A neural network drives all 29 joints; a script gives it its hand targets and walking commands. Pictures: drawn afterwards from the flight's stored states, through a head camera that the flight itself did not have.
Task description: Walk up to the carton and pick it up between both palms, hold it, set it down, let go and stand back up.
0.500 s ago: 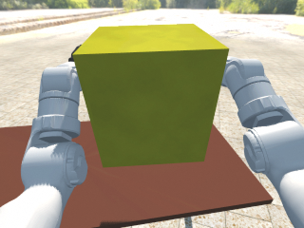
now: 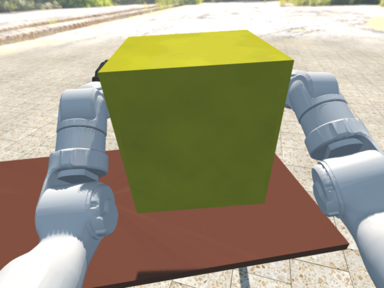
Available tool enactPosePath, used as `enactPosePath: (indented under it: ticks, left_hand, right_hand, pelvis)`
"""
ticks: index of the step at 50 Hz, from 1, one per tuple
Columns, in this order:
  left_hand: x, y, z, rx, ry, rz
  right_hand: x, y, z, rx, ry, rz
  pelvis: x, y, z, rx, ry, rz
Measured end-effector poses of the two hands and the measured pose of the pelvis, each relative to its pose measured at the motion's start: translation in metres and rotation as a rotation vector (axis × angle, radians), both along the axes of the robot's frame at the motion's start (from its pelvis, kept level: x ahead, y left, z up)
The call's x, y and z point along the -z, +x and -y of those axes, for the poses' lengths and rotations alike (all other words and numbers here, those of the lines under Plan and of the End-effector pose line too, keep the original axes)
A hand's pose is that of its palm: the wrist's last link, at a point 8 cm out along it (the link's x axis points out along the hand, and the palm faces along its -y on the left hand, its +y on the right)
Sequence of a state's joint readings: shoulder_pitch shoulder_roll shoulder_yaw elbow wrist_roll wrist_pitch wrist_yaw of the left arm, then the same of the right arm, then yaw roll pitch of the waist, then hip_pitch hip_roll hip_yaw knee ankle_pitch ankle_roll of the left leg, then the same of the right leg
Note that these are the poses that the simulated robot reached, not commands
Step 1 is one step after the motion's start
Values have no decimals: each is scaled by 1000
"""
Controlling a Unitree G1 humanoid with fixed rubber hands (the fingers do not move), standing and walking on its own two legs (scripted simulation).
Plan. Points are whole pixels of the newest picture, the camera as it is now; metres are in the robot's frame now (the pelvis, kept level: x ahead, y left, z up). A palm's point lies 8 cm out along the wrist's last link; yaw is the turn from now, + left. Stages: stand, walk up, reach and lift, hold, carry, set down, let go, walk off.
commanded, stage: hold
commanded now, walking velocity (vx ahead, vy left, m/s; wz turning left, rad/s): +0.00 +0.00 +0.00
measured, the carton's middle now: (194, 117) +0.37 +0.00 +0.27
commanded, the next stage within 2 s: none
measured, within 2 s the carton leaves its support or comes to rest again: neither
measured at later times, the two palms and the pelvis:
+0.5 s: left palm (99, 91) +0.39 +0.18 +0.33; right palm (275, 82) +0.39 -0.16 +0.33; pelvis +0.01 +0.00 +0.00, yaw +1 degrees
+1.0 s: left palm (103, 92) +0.38 +0.17 +0.33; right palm (281, 83) +0.38 -0.17 +0.33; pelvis +0.00 +0.00 +0.00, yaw +0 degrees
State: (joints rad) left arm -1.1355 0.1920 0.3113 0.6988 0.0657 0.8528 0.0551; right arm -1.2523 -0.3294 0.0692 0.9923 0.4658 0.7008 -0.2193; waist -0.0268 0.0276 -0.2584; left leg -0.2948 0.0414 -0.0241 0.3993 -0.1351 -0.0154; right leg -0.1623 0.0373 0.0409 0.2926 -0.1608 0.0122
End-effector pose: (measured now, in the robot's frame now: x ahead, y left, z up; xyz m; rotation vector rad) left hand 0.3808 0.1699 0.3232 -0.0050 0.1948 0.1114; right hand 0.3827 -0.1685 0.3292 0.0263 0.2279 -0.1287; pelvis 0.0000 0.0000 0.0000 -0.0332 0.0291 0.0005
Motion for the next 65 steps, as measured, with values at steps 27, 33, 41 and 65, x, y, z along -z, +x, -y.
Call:
enactPosePath:
  ticks: [27,33,41,65]
  left_hand:
    - [-4,8,-8,17,7,9]
    - [-3,7,-6,18,2,32]
    - [4,6,-2,18,20,7]
    - [-4,2,-4,4,-12,3]
  right_hand:
    - [-1,4,-8,3,-12,5]
    - [-3,2,-6,7,-24,28]
    - [1,2,-2,10,-4,2]
    - [-2,-1,-4,1,-16,-4]
  pelvis:
    - [0,7,0,-18,0,2]
    - [0,9,-3,-15,-2,-6]
    - [0,6,-3,-8,-2,-1]
    - [0,3,5,-14,0,7]
